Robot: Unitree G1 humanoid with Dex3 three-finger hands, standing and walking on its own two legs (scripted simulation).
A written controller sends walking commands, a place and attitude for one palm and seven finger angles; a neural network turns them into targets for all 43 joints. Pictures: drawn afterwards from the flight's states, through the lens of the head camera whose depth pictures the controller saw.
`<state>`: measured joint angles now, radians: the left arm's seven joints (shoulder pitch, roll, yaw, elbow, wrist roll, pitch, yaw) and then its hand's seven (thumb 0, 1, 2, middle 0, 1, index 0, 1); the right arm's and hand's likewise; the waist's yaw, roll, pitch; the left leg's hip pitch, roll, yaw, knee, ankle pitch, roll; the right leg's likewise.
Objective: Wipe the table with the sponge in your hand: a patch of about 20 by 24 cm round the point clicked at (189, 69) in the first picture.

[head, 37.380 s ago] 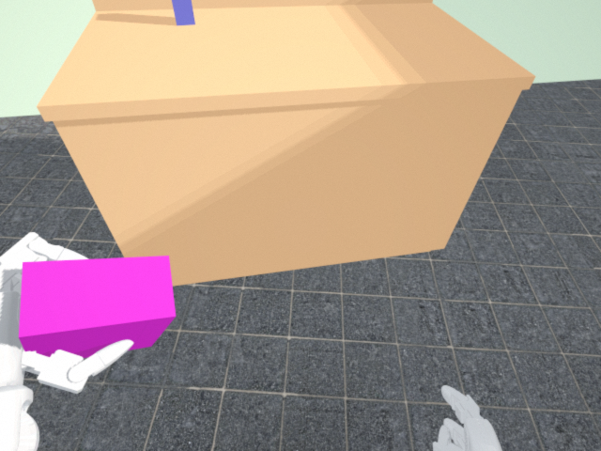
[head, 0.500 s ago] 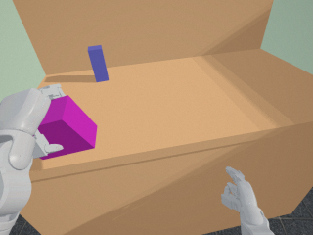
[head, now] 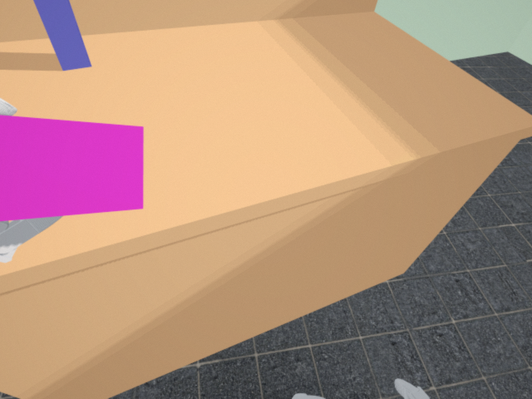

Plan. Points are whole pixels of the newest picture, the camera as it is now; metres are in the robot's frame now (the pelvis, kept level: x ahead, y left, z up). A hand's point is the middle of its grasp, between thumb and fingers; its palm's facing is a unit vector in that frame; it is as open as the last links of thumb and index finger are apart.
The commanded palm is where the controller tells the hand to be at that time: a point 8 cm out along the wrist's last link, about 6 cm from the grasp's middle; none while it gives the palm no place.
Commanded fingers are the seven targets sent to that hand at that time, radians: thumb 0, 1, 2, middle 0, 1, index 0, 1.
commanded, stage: step back with the hand held close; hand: left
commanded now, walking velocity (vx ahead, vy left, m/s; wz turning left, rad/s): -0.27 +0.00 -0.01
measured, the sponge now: (64, 159) +0.26 +0.19 +0.28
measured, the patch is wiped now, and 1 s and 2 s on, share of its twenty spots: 1.00 1.00 1.00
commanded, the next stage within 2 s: stop stepping back and stand still in 0.68 s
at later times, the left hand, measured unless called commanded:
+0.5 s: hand out of the picture +0.12 +0.23 +0.31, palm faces +0.52 -0.80 -0.29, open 10.3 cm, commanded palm +0.06 +0.28 +0.30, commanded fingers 0.00 0.10 1.30 -1.20 -1.60 -1.20 -1.60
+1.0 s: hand out of the picture +0.00 +0.19 +0.29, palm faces +0.42 -0.83 -0.37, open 10.3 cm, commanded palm -0.07 +0.26 +0.30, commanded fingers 0.00 0.10 1.30 -1.20 -1.60 -1.20 -1.60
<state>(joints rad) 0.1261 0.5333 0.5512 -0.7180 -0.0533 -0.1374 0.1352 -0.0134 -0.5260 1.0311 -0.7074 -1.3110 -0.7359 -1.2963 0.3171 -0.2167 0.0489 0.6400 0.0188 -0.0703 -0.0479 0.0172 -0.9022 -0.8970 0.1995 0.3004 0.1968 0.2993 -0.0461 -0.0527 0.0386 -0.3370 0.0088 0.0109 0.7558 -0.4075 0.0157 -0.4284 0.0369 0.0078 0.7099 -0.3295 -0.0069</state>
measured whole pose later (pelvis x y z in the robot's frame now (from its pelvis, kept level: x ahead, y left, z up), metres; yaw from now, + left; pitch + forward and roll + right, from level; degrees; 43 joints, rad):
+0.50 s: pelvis -0.10 +0.00 +0.00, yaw +1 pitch +0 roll -1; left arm 0.12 0.45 0.51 -0.66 -0.08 -0.16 0.12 -0.01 -0.53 1.03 -0.70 -1.32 -0.73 -1.30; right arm 0.07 -0.19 0.03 0.58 0.06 -0.06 -0.03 0.02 -0.90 -0.90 0.20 0.30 0.20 0.30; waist 0.00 0.01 0.03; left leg -0.50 0.03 -0.01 1.11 -0.44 -0.02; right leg -0.41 0.03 -0.03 0.64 -0.22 -0.03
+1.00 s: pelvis -0.24 -0.01 +0.00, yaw -1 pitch -1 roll -3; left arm 0.21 0.48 0.51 -0.71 -0.07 -0.17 0.12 -0.01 -0.53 1.03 -0.70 -1.32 -0.73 -1.30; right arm 0.20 -0.21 0.01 0.64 0.06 -0.04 -0.01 0.02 -0.90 -0.90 0.20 0.30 0.20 0.30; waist -0.05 0.03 0.05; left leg -0.49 0.06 -0.02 1.09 -0.42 -0.02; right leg -0.35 0.06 -0.02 0.63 -0.28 -0.02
